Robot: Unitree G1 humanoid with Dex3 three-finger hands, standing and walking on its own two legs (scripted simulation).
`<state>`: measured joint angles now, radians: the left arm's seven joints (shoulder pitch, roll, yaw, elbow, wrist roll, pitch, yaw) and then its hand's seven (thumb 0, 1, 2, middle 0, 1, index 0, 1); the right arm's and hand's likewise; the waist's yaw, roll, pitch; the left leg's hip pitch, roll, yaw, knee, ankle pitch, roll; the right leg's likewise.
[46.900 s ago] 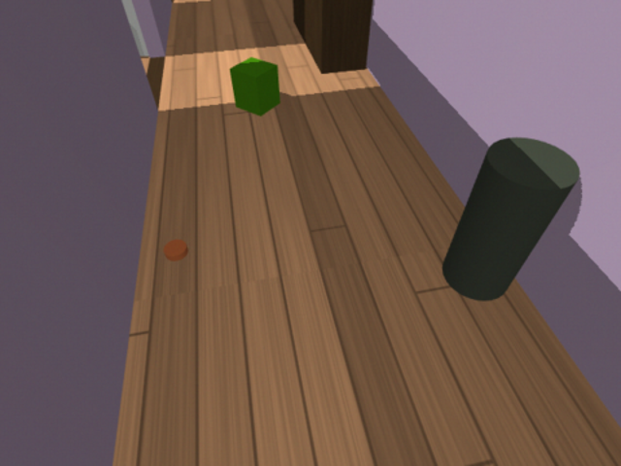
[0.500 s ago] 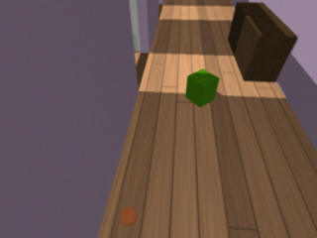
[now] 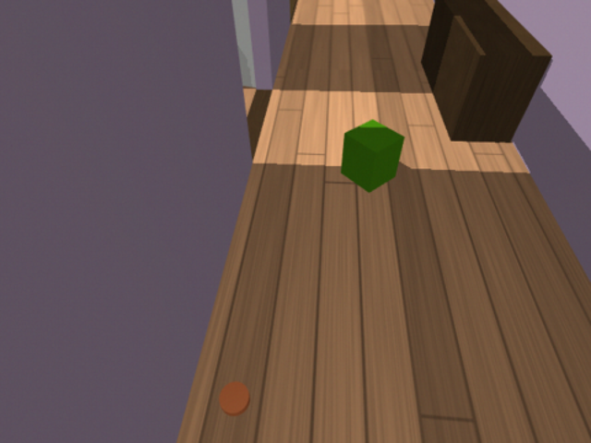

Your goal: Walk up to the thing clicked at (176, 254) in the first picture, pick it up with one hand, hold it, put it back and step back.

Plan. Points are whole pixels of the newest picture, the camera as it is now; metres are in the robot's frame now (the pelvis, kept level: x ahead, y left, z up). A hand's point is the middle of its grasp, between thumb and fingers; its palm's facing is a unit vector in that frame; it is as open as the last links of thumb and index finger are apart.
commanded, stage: stand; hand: left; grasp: from above
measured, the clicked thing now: (234, 398) +0.44 +0.23 -0.77
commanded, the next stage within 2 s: step back in 1.20 s
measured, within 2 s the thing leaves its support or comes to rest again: neither
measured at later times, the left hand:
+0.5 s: hand out of the picture +0.09 +0.23 -0.16, palm faces +0.00 -0.95 -0.31, open 7.4 cm
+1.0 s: hand out of the picture +0.09 +0.24 -0.16, palm faces -0.03 -0.94 -0.33, open 7.4 cm
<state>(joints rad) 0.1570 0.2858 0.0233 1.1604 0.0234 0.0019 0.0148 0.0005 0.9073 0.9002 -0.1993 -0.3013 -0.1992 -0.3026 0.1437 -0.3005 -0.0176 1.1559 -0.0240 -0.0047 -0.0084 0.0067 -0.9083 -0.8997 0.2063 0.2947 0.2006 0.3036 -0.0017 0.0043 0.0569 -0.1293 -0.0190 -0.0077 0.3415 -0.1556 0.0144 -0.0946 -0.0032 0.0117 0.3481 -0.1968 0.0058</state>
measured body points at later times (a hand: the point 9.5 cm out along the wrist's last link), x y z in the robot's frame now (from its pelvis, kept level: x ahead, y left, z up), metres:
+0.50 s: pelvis +0.02 +0.00 +0.00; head +0.03 +0.00 +0.45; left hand +0.09 +0.28 -0.14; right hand +0.09 -0.29 -0.14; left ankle +0.02 +0.11 -0.75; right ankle +0.00 -0.12 -0.75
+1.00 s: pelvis +0.01 +0.00 +0.00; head +0.02 +0.00 +0.45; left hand +0.09 +0.29 -0.14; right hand +0.08 -0.30 -0.13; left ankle +0.02 +0.11 -0.75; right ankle +0.00 -0.12 -0.75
